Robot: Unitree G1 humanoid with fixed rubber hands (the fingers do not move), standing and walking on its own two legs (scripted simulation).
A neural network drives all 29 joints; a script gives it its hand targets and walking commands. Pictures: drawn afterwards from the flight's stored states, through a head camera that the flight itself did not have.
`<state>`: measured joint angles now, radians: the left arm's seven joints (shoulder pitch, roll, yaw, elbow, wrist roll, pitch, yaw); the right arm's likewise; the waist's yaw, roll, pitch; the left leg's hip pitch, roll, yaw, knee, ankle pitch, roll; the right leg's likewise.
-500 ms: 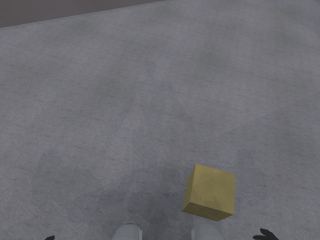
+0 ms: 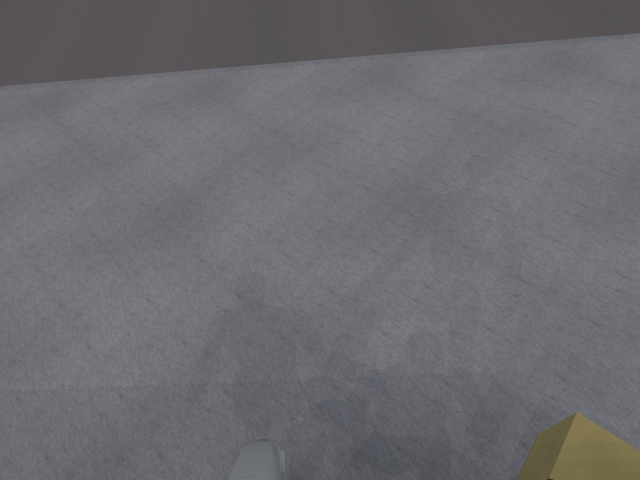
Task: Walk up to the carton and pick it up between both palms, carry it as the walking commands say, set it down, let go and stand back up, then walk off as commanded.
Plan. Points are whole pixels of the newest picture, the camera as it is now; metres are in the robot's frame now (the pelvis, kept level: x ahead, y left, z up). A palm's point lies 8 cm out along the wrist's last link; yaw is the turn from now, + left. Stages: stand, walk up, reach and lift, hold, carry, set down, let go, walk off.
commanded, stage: walk off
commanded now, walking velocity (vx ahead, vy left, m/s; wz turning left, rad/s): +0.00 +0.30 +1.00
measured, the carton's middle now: out of the picture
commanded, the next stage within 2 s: stand in 1.66 s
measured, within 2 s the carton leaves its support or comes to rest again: neither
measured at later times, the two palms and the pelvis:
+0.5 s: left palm out of the picture +0.01 +0.48 -0.11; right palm (370, 446) +0.19 -0.04 -0.14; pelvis +0.02 +0.18 -0.01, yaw +27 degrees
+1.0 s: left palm out of the picture -0.22 +0.62 -0.15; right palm (167, 465) +0.18 +0.25 -0.13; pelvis -0.07 +0.36 -0.01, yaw +53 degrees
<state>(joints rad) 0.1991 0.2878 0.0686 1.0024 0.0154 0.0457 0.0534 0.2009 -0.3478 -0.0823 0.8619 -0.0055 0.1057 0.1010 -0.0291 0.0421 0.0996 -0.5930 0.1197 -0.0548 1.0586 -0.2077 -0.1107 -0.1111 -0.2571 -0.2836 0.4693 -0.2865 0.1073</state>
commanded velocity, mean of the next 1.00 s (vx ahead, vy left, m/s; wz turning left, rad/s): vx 0.00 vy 0.30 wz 1.00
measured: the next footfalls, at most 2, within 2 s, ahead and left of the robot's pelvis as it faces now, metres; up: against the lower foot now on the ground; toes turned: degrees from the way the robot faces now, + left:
left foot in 0.12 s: +0.12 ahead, +0.24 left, +0.00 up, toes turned +13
right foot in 0.44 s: +0.11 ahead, +0.11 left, +0.00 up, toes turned +16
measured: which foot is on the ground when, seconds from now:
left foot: up 0.00-0.10, down 0.12-0.44, up 0.46-0.82, down 0.84-1.00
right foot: down 0.00-0.12, up 0.14-0.42, down 0.44-0.84, up 0.86-1.00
